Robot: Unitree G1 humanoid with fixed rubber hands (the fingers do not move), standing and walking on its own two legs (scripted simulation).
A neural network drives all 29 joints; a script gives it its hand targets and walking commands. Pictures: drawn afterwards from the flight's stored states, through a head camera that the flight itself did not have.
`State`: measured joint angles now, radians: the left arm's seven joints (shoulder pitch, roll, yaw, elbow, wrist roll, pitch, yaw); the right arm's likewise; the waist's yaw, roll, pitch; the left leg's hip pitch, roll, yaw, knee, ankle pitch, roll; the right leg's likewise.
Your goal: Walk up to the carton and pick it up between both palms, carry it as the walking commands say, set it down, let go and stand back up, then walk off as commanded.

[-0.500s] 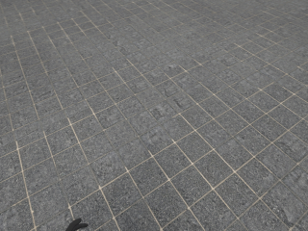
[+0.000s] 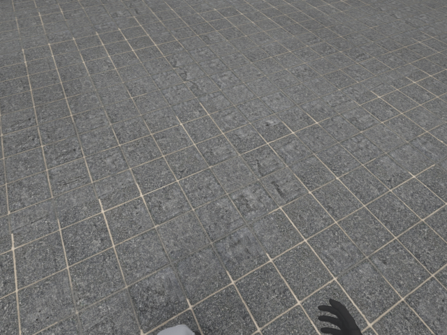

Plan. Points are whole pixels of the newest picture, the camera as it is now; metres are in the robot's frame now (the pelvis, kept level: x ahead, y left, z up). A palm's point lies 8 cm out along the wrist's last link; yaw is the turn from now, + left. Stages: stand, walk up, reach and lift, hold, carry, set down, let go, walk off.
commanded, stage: walk off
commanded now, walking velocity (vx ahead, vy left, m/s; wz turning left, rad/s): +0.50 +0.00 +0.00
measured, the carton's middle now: out of the picture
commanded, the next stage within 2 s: none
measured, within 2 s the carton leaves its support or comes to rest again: neither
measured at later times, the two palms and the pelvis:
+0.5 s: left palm (170, 192) +0.44 +0.16 -0.11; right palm out of the picture +0.15 -0.26 -0.14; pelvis +0.26 -0.04 +0.00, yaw +0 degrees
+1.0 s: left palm (160, 209) +0.40 +0.18 -0.12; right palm (311, 125) +0.71 -0.22 -0.10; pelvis +0.52 -0.02 +0.01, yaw +1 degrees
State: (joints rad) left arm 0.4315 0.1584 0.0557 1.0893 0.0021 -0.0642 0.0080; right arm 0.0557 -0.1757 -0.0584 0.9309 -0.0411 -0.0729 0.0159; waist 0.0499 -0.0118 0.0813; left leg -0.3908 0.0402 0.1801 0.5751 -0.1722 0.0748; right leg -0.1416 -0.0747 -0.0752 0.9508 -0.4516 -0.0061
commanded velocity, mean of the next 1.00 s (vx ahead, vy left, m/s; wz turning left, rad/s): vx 0.50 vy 0.00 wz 0.00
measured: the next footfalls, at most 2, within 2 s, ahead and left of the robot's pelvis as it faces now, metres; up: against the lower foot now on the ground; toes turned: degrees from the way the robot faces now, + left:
right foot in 0.46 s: +0.40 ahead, -0.14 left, +0.00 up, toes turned -10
left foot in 1.02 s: +0.68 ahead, +0.09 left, +0.00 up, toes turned +10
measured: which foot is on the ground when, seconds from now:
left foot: down 0.00-0.48, up 0.50-1.00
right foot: up 0.00-0.44, down 0.46-1.00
